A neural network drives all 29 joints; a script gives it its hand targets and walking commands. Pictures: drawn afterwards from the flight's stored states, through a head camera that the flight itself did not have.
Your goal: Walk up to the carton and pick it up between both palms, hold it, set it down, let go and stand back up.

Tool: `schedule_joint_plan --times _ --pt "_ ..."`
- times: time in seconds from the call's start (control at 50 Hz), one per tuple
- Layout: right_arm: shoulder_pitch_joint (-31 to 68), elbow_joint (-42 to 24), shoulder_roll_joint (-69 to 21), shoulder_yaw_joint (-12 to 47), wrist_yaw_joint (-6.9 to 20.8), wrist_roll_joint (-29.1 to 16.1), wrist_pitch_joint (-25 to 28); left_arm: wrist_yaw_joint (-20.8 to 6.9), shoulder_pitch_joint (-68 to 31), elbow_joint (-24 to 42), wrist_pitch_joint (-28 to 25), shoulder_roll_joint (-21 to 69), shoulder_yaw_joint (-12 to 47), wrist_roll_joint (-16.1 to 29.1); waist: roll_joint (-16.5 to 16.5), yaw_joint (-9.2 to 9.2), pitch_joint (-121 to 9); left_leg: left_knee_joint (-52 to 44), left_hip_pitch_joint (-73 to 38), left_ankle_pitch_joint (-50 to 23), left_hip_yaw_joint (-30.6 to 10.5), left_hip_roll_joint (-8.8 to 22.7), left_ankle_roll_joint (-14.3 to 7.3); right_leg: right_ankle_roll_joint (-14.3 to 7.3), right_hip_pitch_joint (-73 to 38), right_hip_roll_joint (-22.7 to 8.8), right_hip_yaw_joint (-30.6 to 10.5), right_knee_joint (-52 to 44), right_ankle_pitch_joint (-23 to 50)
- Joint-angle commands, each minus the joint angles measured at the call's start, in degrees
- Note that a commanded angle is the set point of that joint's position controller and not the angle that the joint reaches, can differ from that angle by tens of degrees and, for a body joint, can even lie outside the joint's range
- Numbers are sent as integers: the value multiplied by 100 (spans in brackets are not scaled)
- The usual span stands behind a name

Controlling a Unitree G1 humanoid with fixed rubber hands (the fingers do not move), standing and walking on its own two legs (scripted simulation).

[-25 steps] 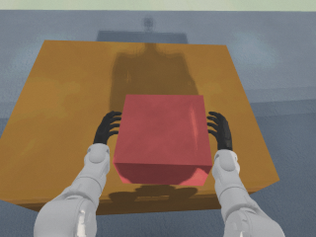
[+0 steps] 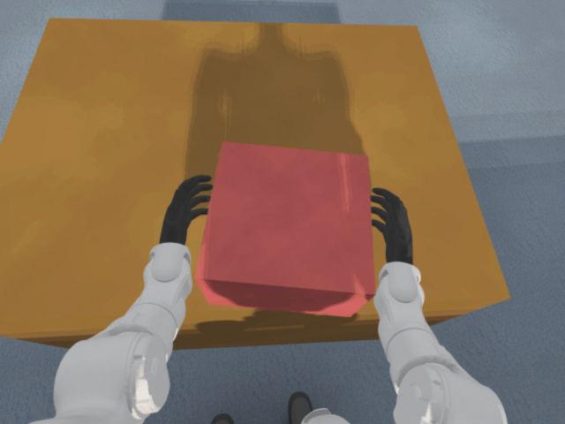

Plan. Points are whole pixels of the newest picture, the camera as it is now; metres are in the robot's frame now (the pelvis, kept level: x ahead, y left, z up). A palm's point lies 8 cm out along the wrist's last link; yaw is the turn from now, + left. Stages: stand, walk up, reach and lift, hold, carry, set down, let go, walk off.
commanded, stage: set down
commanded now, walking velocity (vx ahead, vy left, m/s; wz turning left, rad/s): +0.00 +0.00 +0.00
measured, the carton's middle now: (287, 231) +0.41 -0.08 -0.08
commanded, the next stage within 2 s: none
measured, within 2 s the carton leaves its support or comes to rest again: neither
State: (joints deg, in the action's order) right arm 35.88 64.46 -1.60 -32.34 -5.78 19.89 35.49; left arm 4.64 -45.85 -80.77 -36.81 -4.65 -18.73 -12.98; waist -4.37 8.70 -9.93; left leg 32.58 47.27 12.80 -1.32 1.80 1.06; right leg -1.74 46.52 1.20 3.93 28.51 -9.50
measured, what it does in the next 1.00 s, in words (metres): stands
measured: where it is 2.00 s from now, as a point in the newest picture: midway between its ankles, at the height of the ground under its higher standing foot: outside the picture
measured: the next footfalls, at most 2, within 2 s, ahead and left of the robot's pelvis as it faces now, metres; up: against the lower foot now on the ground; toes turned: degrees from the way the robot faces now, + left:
none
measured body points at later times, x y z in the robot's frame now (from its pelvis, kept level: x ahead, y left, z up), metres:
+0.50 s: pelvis -0.02 +0.00 -0.02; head +0.13 +0.00 +0.41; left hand +0.43 +0.09 -0.04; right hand +0.35 -0.23 -0.04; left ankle +0.00 +0.13 -0.72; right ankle +0.01 -0.10 -0.72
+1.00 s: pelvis +0.00 +0.00 -0.01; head +0.15 -0.01 +0.42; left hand +0.44 +0.09 -0.05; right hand +0.36 -0.23 -0.04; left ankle +0.00 +0.13 -0.72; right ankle +0.01 -0.10 -0.72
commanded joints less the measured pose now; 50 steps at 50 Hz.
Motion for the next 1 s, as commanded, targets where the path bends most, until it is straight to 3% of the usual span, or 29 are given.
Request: schedule_joint_plan --times 0.0,0.24,0.58,0.6,0.62,0.68,0.74,0.84,0.94,0.98 --pt "2557 499 -3214 1808 856 773 146 -745 -2690 -56 -206 3217 1083 -751 -46 141 -3989 67 -1313 -1114 173 -174 57 188 -2627 -146 11 379 2960" --pt "2666 1166 -3061 1282 838 929 192 -738 -2840 -445 -182 2945 845 -802 -168 70 -3464 413 -1316 -517 241 -172 92 72 -1501 -107 57 488 1598" --pt "2728 1408 -3014 801 868 1186 22 -686 -2976 -658 -34 2647 426 -935 -195 31 -3148 613 -985 172 316 -172 65 48 -872 -152 68 707 701" --pt "2373 1334 -2769 790 882 1108 -6 -694 -2817 -567 44 2775 575 -828 -263 123 -3142 461 -1473 133 260 -139 211 39 -1114 -186 74 447 596" --pt "2517 1144 -2723 795 894 1056 -23 -723 -2848 -570 90 2765 607 -798 -245 90 -3168 429 -1611 102 234 -129 237 36 -1038 -179 74 352 470" --pt "2488 836 -2656 927 950 1049 5 -777 -2678 -467 106 2792 726 -816 -237 52 -3184 404 -1781 -115 226 -120 297 23 -1041 -168 119 267 612" --pt "2272 801 -2679 833 981 1134 -25 -780 -2632 -245 107 2854 717 -866 -262 144 -3316 299 -1787 -117 198 -105 306 27 -1091 -209 105 221 707" --pt "2085 832 -2518 844 972 1069 -3 -737 -2358 -120 128 2765 566 -995 -160 76 -3116 334 -1979 -556 150 -53 324 47 -1091 -173 133 207 947" --pt "1907 867 -2036 902 860 884 153 -676 -2017 -150 94 2326 451 -995 17 59 -3087 404 -1872 -973 169 -90 344 123 -1485 -170 57 319 1775" --pt "1730 914 -1424 923 694 603 236 -563 -1906 -64 45 1678 431 -850 15 29 -3328 453 -1834 -1228 187 -114 362 194 -1760 -167 -10 456 2313"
